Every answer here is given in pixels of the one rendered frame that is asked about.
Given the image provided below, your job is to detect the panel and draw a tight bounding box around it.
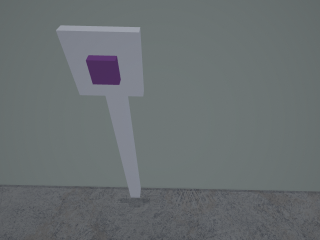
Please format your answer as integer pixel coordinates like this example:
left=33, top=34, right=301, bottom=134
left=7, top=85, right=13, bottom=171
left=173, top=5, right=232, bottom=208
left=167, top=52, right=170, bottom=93
left=56, top=25, right=144, bottom=198

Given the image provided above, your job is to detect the button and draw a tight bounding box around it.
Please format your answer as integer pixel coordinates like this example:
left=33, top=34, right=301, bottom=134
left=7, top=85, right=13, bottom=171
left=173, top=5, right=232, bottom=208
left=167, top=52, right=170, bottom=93
left=86, top=55, right=121, bottom=85

